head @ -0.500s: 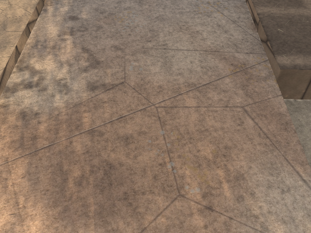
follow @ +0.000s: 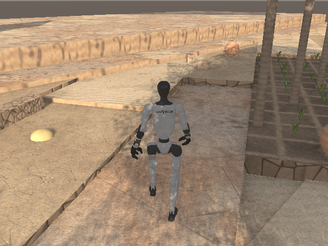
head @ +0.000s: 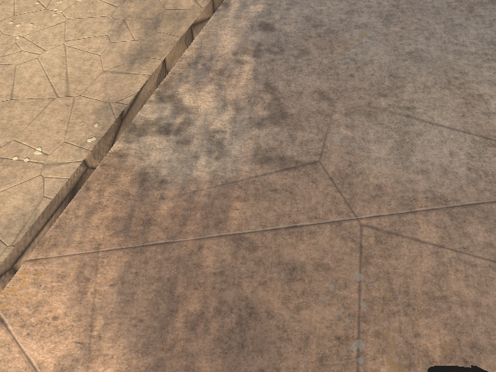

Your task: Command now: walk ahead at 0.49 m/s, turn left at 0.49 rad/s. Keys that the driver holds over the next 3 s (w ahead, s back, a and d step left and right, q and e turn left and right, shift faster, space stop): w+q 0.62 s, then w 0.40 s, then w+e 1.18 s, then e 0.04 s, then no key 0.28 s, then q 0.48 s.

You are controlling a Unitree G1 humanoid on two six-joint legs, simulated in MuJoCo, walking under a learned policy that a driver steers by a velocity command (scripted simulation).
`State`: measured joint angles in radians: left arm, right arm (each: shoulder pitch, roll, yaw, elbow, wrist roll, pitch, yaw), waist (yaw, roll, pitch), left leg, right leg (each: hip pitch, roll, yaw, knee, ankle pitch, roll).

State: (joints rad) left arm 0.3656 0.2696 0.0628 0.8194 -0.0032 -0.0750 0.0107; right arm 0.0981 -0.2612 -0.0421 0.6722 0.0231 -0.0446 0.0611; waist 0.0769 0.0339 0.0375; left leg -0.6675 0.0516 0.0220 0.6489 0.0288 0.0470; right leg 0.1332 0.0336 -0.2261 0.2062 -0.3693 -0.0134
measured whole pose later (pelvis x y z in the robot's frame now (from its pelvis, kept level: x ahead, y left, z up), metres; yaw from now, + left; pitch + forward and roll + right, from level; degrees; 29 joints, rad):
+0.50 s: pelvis +0.30 +0.01 +0.01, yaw +18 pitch +2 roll +0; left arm 0.05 0.28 0.03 0.65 0.00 -0.10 -0.02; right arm 0.34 -0.30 -0.07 0.71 0.03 -0.03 -0.01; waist -0.09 -0.04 0.03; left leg -0.12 -0.12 -0.20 0.45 -0.35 0.07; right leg -0.56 -0.02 0.10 0.53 0.00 0.06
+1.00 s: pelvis +0.54 +0.10 +0.01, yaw +28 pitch +2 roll -2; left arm 0.40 0.30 0.06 0.86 -0.03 -0.07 -0.01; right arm 0.04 -0.26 -0.02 0.61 0.02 -0.06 0.04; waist 0.12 0.03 0.03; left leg -0.55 0.05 -0.01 0.57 -0.08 0.03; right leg 0.03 0.00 -0.08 0.26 -0.32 0.01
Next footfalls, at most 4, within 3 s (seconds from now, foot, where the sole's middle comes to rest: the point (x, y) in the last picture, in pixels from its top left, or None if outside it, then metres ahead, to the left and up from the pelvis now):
0.08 left None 0.23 0.09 -0.77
0.56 right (299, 344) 0.53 -0.06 -0.77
1.04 left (176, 294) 0.65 0.29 -0.77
1.58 right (225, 195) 1.01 0.19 -0.77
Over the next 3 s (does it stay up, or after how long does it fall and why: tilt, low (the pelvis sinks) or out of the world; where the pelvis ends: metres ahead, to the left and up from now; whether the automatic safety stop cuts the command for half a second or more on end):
stays up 1.34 0.29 0.00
